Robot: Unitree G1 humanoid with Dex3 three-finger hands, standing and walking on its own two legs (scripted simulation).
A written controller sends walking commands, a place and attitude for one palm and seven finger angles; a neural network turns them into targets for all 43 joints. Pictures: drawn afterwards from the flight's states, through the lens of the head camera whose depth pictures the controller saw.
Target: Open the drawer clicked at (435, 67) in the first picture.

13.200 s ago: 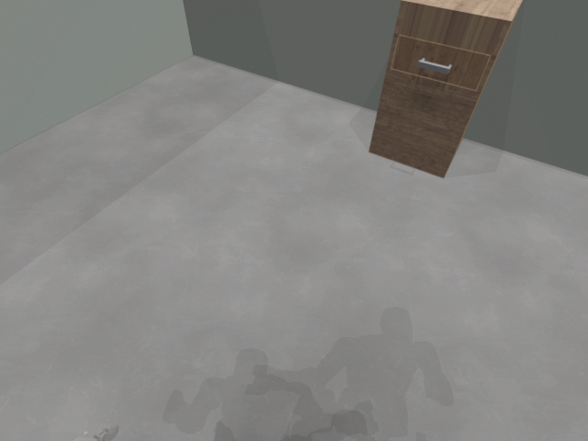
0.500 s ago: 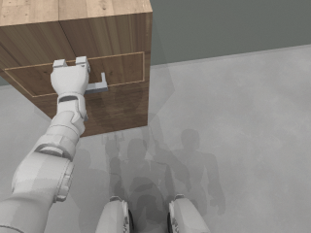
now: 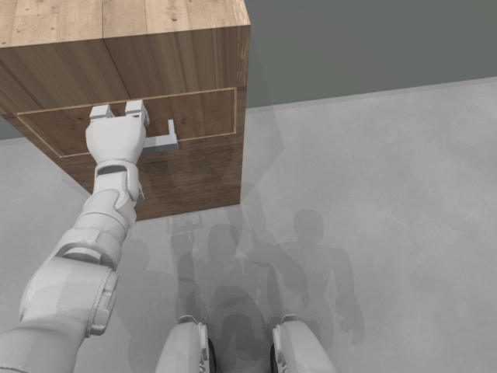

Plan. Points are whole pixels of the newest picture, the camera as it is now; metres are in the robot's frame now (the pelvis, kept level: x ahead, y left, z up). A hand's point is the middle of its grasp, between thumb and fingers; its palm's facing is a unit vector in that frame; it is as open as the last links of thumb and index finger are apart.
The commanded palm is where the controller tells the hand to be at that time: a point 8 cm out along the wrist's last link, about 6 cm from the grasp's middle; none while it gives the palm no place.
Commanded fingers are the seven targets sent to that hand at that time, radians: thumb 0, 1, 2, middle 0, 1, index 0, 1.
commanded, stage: move the hooked fingers above the handle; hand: left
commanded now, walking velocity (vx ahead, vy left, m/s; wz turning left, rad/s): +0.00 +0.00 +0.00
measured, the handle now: (142, 137) +0.56 +0.18 -0.09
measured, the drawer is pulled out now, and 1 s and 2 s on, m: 0.00 0.00 0.00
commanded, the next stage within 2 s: none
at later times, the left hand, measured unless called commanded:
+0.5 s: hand (133, 157) +0.49 +0.17 -0.04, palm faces -0.06 -0.04 -1.00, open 13.8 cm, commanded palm +0.49 +0.16 +0.02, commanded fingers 0.00 -0.50 0.30 -0.30 -1.20 -0.30 -1.20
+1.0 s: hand (144, 150) +0.50 +0.15 -0.04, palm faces -0.03 -0.07 -1.00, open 13.8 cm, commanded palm +0.48 +0.15 +0.02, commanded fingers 0.00 -0.50 0.30 -0.30 -1.20 -0.30 -1.20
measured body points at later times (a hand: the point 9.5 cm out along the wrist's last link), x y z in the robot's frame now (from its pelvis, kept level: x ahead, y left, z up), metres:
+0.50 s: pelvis -0.01 +0.00 +0.00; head +0.14 +0.01 +0.42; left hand +0.48 +0.17 +0.01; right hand -0.02 -0.26 -0.13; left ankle +0.02 +0.11 -0.64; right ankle -0.01 -0.14 -0.64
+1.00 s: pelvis +0.00 +0.00 +0.00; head +0.14 +0.01 +0.42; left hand +0.49 +0.16 +0.02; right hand -0.02 -0.26 -0.13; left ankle +0.02 +0.11 -0.64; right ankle -0.01 -0.14 -0.64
